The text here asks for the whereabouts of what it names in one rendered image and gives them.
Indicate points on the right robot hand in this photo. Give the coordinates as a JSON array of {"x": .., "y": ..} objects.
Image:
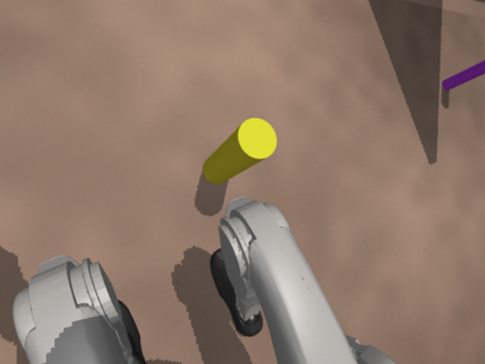
[{"x": 367, "y": 354}]

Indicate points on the right robot foot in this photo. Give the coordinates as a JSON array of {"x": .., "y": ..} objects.
[{"x": 225, "y": 289}]

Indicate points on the left robot foot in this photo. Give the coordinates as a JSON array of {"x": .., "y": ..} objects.
[{"x": 132, "y": 333}]

